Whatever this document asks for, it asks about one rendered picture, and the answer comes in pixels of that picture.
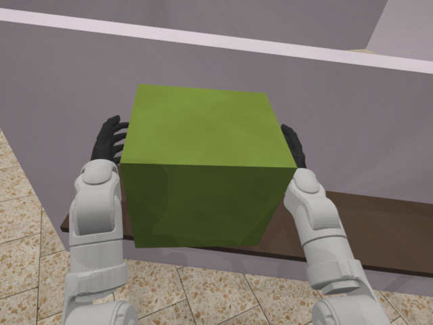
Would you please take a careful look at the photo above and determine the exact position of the robot right hand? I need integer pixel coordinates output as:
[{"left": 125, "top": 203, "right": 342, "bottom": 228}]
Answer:
[{"left": 281, "top": 124, "right": 306, "bottom": 169}]

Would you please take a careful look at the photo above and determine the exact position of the left robot upper arm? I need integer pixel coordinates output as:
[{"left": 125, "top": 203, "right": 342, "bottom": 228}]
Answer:
[{"left": 64, "top": 300, "right": 139, "bottom": 325}]

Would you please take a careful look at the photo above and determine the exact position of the table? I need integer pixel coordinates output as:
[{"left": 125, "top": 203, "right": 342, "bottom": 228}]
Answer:
[{"left": 60, "top": 165, "right": 433, "bottom": 278}]

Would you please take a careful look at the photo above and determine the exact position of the left robot forearm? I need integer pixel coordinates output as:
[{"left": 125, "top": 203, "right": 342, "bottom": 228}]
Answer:
[{"left": 61, "top": 159, "right": 128, "bottom": 325}]

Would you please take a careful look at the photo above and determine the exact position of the carton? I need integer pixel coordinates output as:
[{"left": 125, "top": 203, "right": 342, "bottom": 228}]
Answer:
[{"left": 120, "top": 84, "right": 297, "bottom": 248}]

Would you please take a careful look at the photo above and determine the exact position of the robot left hand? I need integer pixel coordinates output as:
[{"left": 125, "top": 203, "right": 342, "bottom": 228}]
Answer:
[{"left": 91, "top": 115, "right": 129, "bottom": 165}]

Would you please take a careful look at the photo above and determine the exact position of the right robot forearm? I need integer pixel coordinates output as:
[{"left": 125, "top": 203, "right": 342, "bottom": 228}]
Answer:
[{"left": 283, "top": 168, "right": 391, "bottom": 325}]

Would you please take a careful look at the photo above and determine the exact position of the right robot upper arm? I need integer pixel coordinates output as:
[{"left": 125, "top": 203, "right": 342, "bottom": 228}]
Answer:
[{"left": 312, "top": 295, "right": 389, "bottom": 325}]

